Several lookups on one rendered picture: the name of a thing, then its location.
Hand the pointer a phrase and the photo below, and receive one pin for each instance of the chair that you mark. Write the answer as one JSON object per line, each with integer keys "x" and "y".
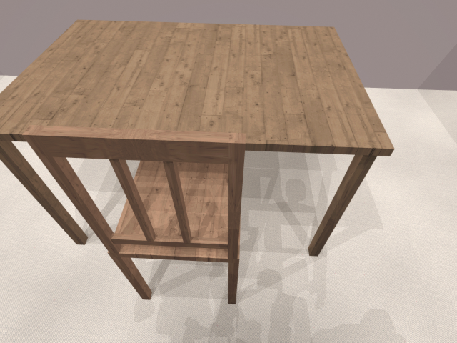
{"x": 184, "y": 202}

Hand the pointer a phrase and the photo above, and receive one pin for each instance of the table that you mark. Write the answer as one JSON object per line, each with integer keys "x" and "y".
{"x": 289, "y": 88}

